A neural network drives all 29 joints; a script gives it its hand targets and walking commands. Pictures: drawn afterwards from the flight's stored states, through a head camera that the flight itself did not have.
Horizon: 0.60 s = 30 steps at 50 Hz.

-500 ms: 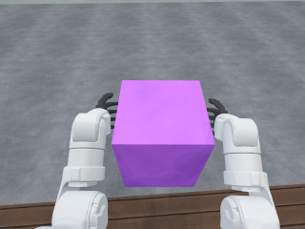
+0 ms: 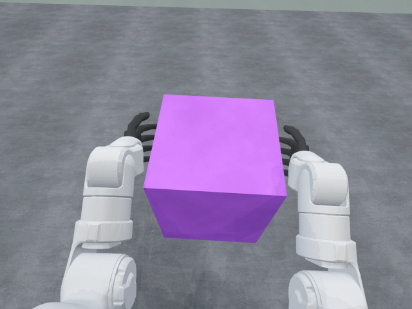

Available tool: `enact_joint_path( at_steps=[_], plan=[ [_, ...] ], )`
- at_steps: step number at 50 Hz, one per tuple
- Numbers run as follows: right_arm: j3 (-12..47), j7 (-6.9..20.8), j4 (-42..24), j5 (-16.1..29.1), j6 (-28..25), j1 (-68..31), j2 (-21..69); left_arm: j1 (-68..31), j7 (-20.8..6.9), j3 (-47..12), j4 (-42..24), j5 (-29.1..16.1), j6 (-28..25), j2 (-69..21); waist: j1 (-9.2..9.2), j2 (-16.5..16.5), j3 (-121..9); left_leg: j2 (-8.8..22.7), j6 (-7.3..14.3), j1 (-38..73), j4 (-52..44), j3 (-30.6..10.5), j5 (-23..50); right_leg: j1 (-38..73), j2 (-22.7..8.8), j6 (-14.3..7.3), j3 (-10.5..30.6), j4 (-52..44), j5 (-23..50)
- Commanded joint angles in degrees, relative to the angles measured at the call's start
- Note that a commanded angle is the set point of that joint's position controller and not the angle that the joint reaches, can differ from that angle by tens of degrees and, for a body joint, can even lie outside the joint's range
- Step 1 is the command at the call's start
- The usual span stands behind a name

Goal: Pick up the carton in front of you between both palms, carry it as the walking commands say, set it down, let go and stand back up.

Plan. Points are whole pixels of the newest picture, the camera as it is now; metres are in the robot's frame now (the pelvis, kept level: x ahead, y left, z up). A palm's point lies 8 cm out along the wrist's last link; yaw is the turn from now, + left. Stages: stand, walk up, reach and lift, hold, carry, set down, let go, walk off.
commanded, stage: carry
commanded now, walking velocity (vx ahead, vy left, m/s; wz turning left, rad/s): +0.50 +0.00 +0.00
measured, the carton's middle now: (213, 175) +0.37 +0.02 +0.06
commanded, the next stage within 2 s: none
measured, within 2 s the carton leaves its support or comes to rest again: neither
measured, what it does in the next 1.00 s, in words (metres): walks ahead: right foot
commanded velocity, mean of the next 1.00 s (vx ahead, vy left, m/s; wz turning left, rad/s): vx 0.50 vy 0.00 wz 0.00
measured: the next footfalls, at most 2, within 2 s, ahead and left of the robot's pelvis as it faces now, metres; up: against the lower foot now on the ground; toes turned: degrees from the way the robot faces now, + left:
right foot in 0.48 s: +0.48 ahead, -0.07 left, -0.01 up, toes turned -4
left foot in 1.02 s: +0.74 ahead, +0.12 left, -0.01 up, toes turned +10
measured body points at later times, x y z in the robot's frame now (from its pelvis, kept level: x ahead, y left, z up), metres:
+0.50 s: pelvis +0.31 -0.01 -0.02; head +0.31 -0.01 +0.43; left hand +0.67 +0.14 +0.10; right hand +0.67 -0.17 +0.09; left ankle +0.11 +0.04 -0.70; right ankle +0.44 -0.07 -0.74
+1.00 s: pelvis +0.59 +0.02 +0.00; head +0.59 +0.02 +0.45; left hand +0.93 +0.18 +0.12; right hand +0.93 -0.12 +0.11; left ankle +0.70 +0.12 -0.73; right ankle +0.44 -0.07 -0.73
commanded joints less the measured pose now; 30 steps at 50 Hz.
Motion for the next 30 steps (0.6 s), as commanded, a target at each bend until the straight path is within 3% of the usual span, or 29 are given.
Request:
enact_joint_path(
  at_steps=[1,2,3,4,6,8,10,15,19,21,22,23,24,25,26,27,28,29,30],
  plan=[
    [33.36,11.44,-2.01,22.34,-0.29,-35.56,50.72,-37.22,-14.48,-36.98,-4.26,-23.74,3.47,-60.82,-5.96,9.76,-30.34,25.26,11.72,46.45,-4.53,-39.62,-0.37,-32.51,-3.40,0.58,4.87,18.70,-0.19],
    [34.85,12.12,-5.21,25.01,-0.25,-40.53,54.17,-39.33,-14.27,-36.33,-5.06,-23.51,3.21,-62.27,-4.57,2.31,-24.02,20.60,6.33,36.10,-8.31,-33.34,-6.41,-29.28,-4.90,0.48,4.56,11.67,4.61],
    [36.02,12.62,-6.89,26.90,-0.36,-45.25,57.05,-39.77,-13.99,-35.56,-5.61,-23.18,3.18,-63.86,-4.14,2.83,-22.85,22.24,6.85,31.40,-9.33,-32.87,-3.08,-27.85,-5.86,0.97,4.21,9.46,6.55],
    [37.01,12.99,-7.47,28.59,-0.43,-47.64,59.43,-39.83,-13.72,-34.96,-5.89,-22.43,3.10,-64.65,-3.22,2.25,-21.93,21.23,5.63,27.15,-10.51,-31.31,-3.57,-25.52,-7.06,1.39,4.29,7.04,7.77],
    [38.11,13.50,-8.24,30.53,-0.74,-48.71,62.32,-38.22,-13.19,-34.90,-5.87,-21.20,2.80,-66.15,-3.22,2.70,-21.25,18.72,3.82,24.46,-10.97,-26.36,0.67,-24.61,-7.73,2.65,2.68,2.45,9.78],
    [38.38,13.83,-8.20,31.18,-1.05,-47.82,63.34,-35.93,-12.56,-35.06,-5.67,-20.13,2.30,-66.67,-4.25,4.96,-22.09,17.30,2.66,29.39,-8.37,-22.51,14.99,-28.73,-7.92,3.34,1.21,-1.14,13.68],
    [38.41,14.13,-8.01,31.38,-1.45,-46.22,63.57,-34.42,-11.94,-35.36,-6.12,-19.01,1.76,-66.45,-5.09,6.21,-23.02,16.08,1.50,34.73,-5.92,-19.62,24.81,-33.14,-8.01,3.51,0.11,-3.24,17.32],
    [38.74,14.38,-9.44,30.84,-1.95,-43.83,61.49,-34.57,-10.86,-37.56,-9.60,-18.26,1.39,-64.20,-6.37,7.25,-21.00,13.32,0.37,40.39,-4.11,-15.54,33.15,-37.08,-6.14,2.06,-2.29,-12.41,24.12],
    [37.74,14.63,-5.73,28.69,-1.44,-38.12,58.93,-31.20,-11.35,-37.45,-7.04,-17.26,2.13,-62.30,-8.29,7.43,-17.45,10.36,-0.65,39.22,-2.67,-10.88,36.53,-28.48,-2.08,0.59,-7.23,-32.50,34.88],
    [37.24,15.05,-3.25,27.95,-1.54,-36.81,58.45,-29.72,-12.04,-36.62,-4.77,-16.57,2.29,-61.64,-7.26,8.82,-17.92,10.48,-2.05,34.82,-0.56,-8.81,40.70,-14.43,0.21,-0.77,-9.14,-41.07,40.75],
    [37.15,15.33,-2.12,27.76,-1.63,-36.78,58.57,-29.16,-12.43,-36.07,-3.48,-16.23,2.20,-61.35,-5.38,9.99,-19.44,11.03,-3.44,32.69,3.90,-7.59,42.96,-5.97,0.62,-1.17,-9.81,-43.30,41.24],
    [37.20,15.67,-0.86,27.75,-1.81,-37.13,58.95,-29.31,-12.88,-35.62,-2.61,-15.91,1.99,-61.54,-2.55,9.36,-21.95,10.68,-5.28,27.97,11.78,-4.79,39.13,5.42,-1.23,-1.50,-8.73,-46.98,44.27],
    [37.10,16.01,0.11,27.76,-2.10,-38.56,59.28,-28.41,-13.44,-34.60,-1.40,-15.69,1.79,-61.55,-0.71,4.49,-24.68,9.63,-6.57,17.05,21.93,-4.78,18.58,18.37,-9.51,-2.29,0.04,-44.42,49.84],
    [37.60,16.31,1.52,27.63,-2.06,-39.40,61.68,-28.94,-13.56,-33.48,0.30,-14.73,1.49,-60.81,-2.20,-8.85,-29.98,4.01,-9.11,-0.63,35.73,-5.56,-26.10,36.91,-27.53,-9.44,20.27,-34.90,70.44],
    [36.61,16.23,2.08,27.94,-1.99,-39.22,61.55,-26.47,-13.59,-32.91,2.58,-15.00,1.07,-61.00,0.26,-11.32,-34.59,0.10,-9.54,-10.64,48.99,-8.37,-33.40,42.40,-30.63,-17.05,33.86,-40.52,50.88],
    [37.13,16.07,0.53,28.31,-2.51,-40.75,62.07,-26.83,-13.83,-33.54,0.97,-16.24,0.45,-63.35,-0.05,-7.31,-32.11,3.74,-8.01,-14.05,49.33,-10.10,-28.71,37.20,-27.02,-15.32,32.58,-44.36,35.15],
    [37.34,15.67,-1.37,28.77,-3.16,-43.08,63.44,-31.26,-14.11,-34.80,-2.37,-17.86,-0.03,-65.57,-0.78,-3.34,-29.27,5.57,-7.03,-14.33,46.42,-9.90,-24.61,31.22,-24.18,-12.29,28.06,-47.23,29.06],
    [37.29,15.04,-3.03,28.80,-3.57,-44.21,64.35,-35.76,-14.32,-36.29,-5.44,-19.67,-0.23,-67.74,-1.70,-0.49,-25.81,7.06,-6.91,-13.38,43.24,-9.36,-21.48,25.32,-23.30,-10.46,24.34,-49.27,29.49],
    [37.44,14.35,-4.60,28.65,-3.87,-44.22,64.98,-38.40,-14.38,-37.69,-7.70,-21.51,-0.39,-69.28,-1.82,0.21,-24.94,8.32,-7.29,-10.85,40.40,-9.33,-19.63,20.86,-22.34,-9.39,21.51,-50.88,27.11]
  ],
)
